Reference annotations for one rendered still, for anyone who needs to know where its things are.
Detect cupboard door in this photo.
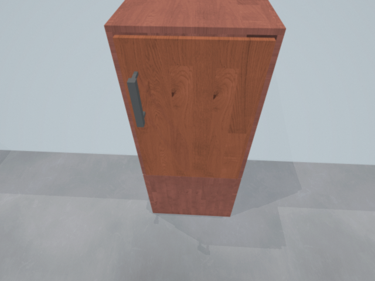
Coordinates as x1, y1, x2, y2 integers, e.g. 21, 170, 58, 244
113, 35, 276, 179

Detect handle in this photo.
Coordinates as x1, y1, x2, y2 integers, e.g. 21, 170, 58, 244
127, 71, 145, 127

